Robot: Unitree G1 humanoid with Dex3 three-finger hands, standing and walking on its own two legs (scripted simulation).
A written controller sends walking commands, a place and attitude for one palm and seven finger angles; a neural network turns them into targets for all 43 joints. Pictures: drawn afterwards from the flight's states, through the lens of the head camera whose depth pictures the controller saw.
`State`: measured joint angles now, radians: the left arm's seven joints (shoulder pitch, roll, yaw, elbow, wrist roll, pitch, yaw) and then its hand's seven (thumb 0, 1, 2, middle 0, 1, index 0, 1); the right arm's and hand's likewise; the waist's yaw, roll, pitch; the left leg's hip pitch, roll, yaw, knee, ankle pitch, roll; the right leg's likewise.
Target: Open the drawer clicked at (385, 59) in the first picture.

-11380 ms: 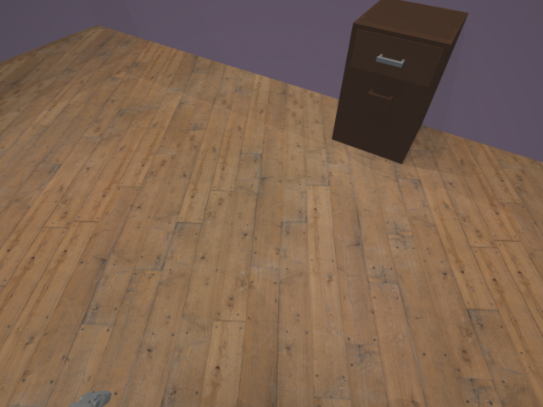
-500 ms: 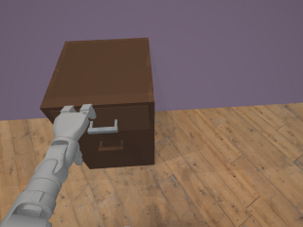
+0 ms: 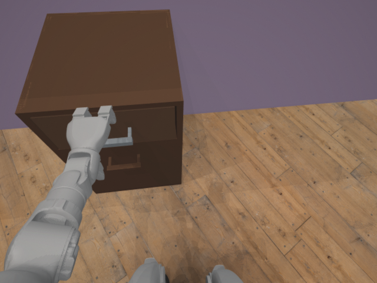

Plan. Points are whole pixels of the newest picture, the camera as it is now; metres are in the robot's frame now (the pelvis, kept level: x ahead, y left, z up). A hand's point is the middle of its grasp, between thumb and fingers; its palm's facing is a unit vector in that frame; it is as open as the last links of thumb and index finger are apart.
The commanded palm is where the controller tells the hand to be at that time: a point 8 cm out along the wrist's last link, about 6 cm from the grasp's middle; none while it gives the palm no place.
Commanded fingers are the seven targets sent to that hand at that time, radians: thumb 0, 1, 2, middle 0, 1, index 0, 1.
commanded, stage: move the hooked fingers above the handle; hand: left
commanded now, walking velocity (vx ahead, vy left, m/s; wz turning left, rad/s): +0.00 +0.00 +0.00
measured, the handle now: (112, 137) +0.52 +0.22 -0.14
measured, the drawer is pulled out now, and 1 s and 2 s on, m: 0.00 0.00 0.00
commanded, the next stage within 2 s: lower the fingers behind the handle in 1.06 s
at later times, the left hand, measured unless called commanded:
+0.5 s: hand (108, 140) +0.48 +0.21 -0.09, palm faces -0.01 -0.02 -1.00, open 13.7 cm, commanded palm +0.47 +0.19 -0.03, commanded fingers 0.00 -0.50 0.30 -0.30 -1.20 -0.30 -1.20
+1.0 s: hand (106, 143) +0.47 +0.21 -0.09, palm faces -0.05 -0.04 -1.00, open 13.8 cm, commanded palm +0.47 +0.19 -0.03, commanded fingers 0.00 -0.50 0.30 -0.30 -1.20 -0.30 -1.20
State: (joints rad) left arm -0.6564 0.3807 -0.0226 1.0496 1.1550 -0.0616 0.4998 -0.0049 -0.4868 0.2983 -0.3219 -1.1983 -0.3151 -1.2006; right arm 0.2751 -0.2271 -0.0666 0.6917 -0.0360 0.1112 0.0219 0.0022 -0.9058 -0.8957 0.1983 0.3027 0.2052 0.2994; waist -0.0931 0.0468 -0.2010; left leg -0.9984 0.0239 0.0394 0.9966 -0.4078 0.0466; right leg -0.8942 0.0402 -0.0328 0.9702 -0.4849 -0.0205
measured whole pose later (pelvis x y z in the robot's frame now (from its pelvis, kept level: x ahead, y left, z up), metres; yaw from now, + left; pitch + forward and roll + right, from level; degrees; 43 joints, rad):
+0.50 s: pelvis -0.03 +0.01 -0.05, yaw -1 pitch +30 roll -5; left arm -0.89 0.43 0.00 1.20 1.17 0.04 0.55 0.00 -0.49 0.30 -0.34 -1.24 -0.34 -1.24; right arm 0.33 -0.24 -0.04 0.73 -0.06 0.09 0.03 0.00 -0.91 -0.90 0.20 0.30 0.21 0.30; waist -0.17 0.07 -0.21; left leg -1.32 0.04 0.02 1.25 -0.46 0.06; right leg -1.20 0.05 -0.06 1.21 -0.54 -0.01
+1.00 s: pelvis -0.03 +0.01 -0.06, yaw -2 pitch +31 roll -5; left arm -0.88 0.47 -0.01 1.14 1.14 0.02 0.48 0.00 -0.49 0.30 -0.32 -1.20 -0.31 -1.20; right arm 0.32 -0.24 -0.03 0.71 -0.05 0.06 0.02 0.00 -0.91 -0.90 0.20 0.30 0.21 0.30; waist -0.16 0.07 -0.19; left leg -1.35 0.04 0.01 1.26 -0.45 0.06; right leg -1.23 0.05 -0.06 1.22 -0.53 -0.01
